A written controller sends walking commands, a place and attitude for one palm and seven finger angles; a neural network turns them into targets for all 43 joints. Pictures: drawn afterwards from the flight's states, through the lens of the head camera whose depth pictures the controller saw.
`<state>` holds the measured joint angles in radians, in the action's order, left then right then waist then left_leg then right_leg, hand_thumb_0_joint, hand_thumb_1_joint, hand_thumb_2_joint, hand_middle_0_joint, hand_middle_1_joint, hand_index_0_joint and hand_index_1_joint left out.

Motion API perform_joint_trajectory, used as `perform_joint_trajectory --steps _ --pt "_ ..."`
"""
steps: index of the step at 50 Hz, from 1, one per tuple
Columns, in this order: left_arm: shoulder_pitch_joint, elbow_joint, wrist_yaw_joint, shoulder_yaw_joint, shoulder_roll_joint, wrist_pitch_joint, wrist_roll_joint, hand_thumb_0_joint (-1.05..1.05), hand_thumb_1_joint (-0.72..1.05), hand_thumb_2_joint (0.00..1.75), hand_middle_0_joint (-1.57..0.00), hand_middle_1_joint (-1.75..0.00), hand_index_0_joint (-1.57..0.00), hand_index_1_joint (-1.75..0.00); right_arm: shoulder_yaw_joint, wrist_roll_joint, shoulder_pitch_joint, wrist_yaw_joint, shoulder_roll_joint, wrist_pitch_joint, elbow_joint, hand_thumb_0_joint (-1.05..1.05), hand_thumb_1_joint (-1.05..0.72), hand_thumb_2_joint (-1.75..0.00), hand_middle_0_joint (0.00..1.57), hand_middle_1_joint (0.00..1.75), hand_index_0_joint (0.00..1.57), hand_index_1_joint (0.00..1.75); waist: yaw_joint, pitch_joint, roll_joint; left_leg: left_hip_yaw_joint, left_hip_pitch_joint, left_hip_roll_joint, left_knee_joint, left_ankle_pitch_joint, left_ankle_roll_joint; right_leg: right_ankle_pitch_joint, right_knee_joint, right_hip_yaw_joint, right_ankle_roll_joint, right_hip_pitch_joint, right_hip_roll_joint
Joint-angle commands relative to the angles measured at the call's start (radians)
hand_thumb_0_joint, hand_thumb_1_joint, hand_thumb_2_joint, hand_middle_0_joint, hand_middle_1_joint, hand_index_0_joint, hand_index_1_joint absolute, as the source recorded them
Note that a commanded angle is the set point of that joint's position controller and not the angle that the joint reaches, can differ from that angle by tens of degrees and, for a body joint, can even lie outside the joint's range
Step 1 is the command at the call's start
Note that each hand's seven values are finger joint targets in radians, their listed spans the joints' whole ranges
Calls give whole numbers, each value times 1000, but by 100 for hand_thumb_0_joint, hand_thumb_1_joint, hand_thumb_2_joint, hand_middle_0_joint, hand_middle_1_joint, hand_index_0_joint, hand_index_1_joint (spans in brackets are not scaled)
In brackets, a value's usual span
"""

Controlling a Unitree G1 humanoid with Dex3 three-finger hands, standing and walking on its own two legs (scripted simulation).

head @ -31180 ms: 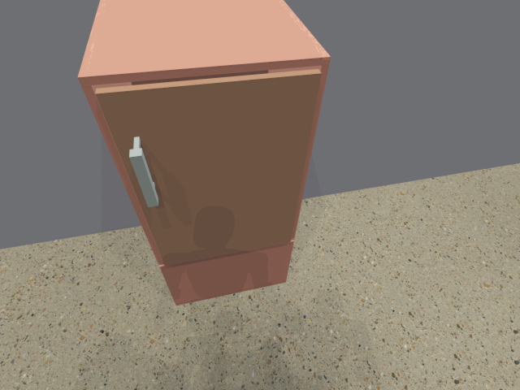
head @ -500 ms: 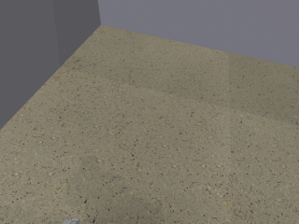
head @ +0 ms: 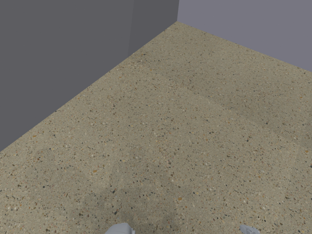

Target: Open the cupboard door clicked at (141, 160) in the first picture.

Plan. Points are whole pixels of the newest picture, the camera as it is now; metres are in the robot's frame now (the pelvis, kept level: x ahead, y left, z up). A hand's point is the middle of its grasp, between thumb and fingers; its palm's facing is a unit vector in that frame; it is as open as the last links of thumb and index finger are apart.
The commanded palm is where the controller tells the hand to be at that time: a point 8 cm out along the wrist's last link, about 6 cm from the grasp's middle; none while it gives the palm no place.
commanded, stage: turn to face it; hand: left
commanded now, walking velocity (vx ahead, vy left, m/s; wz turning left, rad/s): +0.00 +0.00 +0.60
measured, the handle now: out of the picture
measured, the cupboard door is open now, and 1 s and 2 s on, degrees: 43 43 43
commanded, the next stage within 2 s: none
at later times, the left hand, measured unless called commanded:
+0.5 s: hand out of the picture +0.05 +0.20 -0.16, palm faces +0.30 -0.91 -0.29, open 7.4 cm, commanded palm none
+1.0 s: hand out of the picture -0.01 +0.21 -0.17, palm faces +0.58 -0.78 -0.25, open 7.4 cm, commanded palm none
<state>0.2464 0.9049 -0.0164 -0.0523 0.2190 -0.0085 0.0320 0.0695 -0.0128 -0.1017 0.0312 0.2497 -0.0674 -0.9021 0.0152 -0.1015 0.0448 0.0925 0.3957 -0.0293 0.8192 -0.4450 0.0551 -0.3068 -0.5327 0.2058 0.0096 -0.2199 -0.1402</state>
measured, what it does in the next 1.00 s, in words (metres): steps on the spot, turning left: left foot, then right foot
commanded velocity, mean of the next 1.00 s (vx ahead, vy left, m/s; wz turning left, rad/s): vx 0.00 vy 0.00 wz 0.60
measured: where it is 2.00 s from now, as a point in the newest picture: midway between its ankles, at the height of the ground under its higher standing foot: outside the picture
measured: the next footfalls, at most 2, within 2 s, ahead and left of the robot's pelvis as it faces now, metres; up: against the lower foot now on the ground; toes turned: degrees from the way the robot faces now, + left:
left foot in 0.08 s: +0.05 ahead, +0.12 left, +0.00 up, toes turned +9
right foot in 0.42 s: +0.09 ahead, -0.15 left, +0.00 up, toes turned +13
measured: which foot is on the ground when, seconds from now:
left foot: up 0.00-0.06, down 0.08-0.42, up 0.44-0.72, down 0.74-1.00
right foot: down 0.00-0.08, up 0.10-0.40, down 0.42-0.74, up 0.76-1.00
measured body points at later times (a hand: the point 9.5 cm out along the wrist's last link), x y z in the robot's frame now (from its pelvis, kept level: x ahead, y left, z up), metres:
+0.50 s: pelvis +0.01 -0.03 -0.01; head +0.06 -0.03 +0.44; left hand +0.04 +0.25 -0.14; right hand +0.16 -0.27 -0.16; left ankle -0.01 +0.10 -0.70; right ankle +0.05 -0.16 -0.74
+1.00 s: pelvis +0.03 -0.02 +0.00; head +0.06 +0.02 +0.45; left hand -0.04 +0.26 -0.15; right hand +0.24 -0.19 -0.13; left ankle -0.02 +0.08 -0.74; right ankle +0.11 -0.16 -0.69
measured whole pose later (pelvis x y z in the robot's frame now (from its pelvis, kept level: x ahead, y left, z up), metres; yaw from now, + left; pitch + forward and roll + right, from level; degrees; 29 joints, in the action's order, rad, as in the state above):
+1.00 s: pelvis +0.03 -0.02 +0.00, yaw +35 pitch +1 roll -1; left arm 0.14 0.88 -0.01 -0.08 0.27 -0.06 0.01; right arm 0.04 -0.03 -0.18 0.00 0.21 -0.03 -0.91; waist 0.00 -0.10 0.02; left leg -0.06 0.30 0.01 0.51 -0.24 -0.01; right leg -0.43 -0.90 0.02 0.08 -0.43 -0.06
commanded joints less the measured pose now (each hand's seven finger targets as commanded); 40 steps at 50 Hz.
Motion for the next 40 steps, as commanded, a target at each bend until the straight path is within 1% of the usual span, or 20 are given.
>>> perform_joint_trajectory --steps 1,2,3,4,6,10,15,19,20,21,22,23,25,31,34,35,36,37,38,40 --pt "30 -52 -4 -58 208 14 -10 0 90 90 -20 -30 -20 -30 6 3 -16 -2 54 34 78 0 -90 -90 20 30 20 30 -9 163 129 28 -127 21 -278 165 -19 557 -20 -92 -61 107 -198" --pt "7 -62 -1 -56 197 9 -18 0 90 90 -20 -30 -20 -30 18 -1 -85 -4 97 40 61 0 -90 -90 20 30 20 30 -53 192 44 -16 -269 -12 -376 306 -38 446 -129 -51 -18 9 -182" --pt "1 -93 5 -48 136 1 -24 0 90 90 -20 -30 -20 -30 47 -11 -154 -11 215 48 53 0 -90 -90 20 30 20 30 -90 232 -231 -364 -422 -261 -431 543 -153 -21 -349 -7 61 -243 -52" --pt "-64 -134 2 -29 104 -6 -20 0 90 90 -20 -30 -20 -30 64 -9 -210 -23 289 42 43 0 -90 -90 20 30 20 30 -124 226 -343 -553 -424 -420 -467 790 -293 -387 -537 -96 87 -391 26" --pt "-115 -138 0 -35 127 -19 -10 0 90 90 -20 -30 -20 -30 52 -12 -165 -36 249 46 51 0 -90 -90 20 30 20 30 -94 177 -207 -474 -319 -362 -483 574 -296 -256 -640 -195 71 -418 4" --pt "-47 -81 10 -40 115 -25 -13 0 90 90 -20 -30 -20 -30 29 -9 -52 -49 184 56 68 0 -90 -90 20 30 20 30 -25 162 -235 -310 -256 -200 -457 576 -203 -107 -572 -206 77 -331 43" --pt "-78 -97 9 -33 99 -22 -20 0 90 90 -20 -30 -20 -30 40 -16 -62 -43 194 45 63 0 -90 -90 20 30 20 30 -36 141 -217 -356 -173 -180 -462 441 -202 -132 -299 -173 67 -187 95" --pt "44 -71 3 -45 121 -9 -21 0 90 90 -20 -30 -20 -30 49 -7 7 -36 181 32 89 0 -90 -90 20 30 20 30 32 132 -181 -365 33 -109 -375 264 -144 38 42 -158 51 105 118" --pt "82 -67 -6 -60 188 3 -9 0 90 90 -20 -30 -20 -30 43 3 0 -32 124 32 102 0 -90 -90 20 30 20 30 54 148 24 -283 162 -9 -212 112 -83 -32 222 -322 11 218 -39" --pt "79 -80 -12 -75 283 8 4 0 90 90 -20 -30 -20 -30 35 5 4 -25 65 32 127 0 -90 -90 20 30 20 30 66 138 306 -107 248 115 70 -128 -11 -27 327 -606 -102 189 -311" --pt "42 -93 -16 -63 269 6 -6 0 90 90 -20 -30 -20 -30 43 -4 12 -20 111 27 121 0 -90 -90 20 30 20 30 50 118 237 -155 208 46 284 -165 -26 -3 322 -589 -161 51 -362" --pt "-52 -118 -10 -49 230 0 -9 0 90 90 -20 -30 -20 -30 38 -5 -25 -9 88 23 113 0 -90 -90 20 30 20 30 -8 86 134 -159 180 27 358 -68 -29 -49 310 -461 -158 -26 -288" --pt "-108 -130 -13 -39 173 6 -10 0 90 90 -20 -30 -20 -30 42 -8 -47 -5 93 10 67 0 -90 -90 20 30 20 30 -38 81 230 -123 193 -9 432 9 -5 79 260 -334 -116 -16 -194" --pt "13 -85 -14 -52 205 12 0 0 90 90 -20 -30 -20 -30 12 7 35 3 33 29 85 0 -90 -90 20 30 20 30 31 115 137 -6 72 7 -37 -37 8 554 98 -188 -120 172 -212" --pt "11 -78 -5 -60 222 8 -12 0 90 90 -20 -30 -20 -30 12 5 -49 -2 54 40 66 0 -90 -90 20 30 20 30 -8 160 115 17 -103 33 -284 156 -10 531 -27 -124 -58 122 -193" --pt "-2 -85 -1 -57 204 4 -20 0 90 90 -20 -30 -20 -30 22 2 -112 -2 96 48 49 0 -90 -90 20 30 20 30 -46 202 25 -36 -254 1 -396 317 -28 433 -144 -82 -9 25 -169" --pt "-1 -116 4 -46 136 -2 -26 0 90 90 -20 -30 -20 -30 49 -6 -169 -9 206 58 50 0 -90 -90 20 30 20 30 -74 242 -270 -378 -426 -254 -435 618 -134 -8 -363 -33 71 -236 -37" --pt "-87 -154 2 -25 99 -10 -23 0 90 90 -20 -30 -20 -30 66 -7 -247 -24 273 50 31 0 -90 -90 20 30 20 30 -120 242 -353 -548 -438 -400 -439 938 -275 -383 -533 -114 91 -377 30" --pt "-126 -166 -1 -30 125 -18 -17 0 90 90 -20 -30 -20 -30 63 -15 -263 -31 273 46 19 0 -90 -90 20 30 20 30 -123 231 -233 -498 -384 -404 -425 811 -311 -338 -619 -194 71 -372 12" --pt "-140 -130 0 -38 111 -25 -15 0 90 90 -20 -30 -20 -30 47 -16 -152 -46 214 53 45 0 -90 -90 20 30 20 30 -75 155 -252 -426 -248 -277 -460 594 -248 -204 -629 -217 67 -365 18"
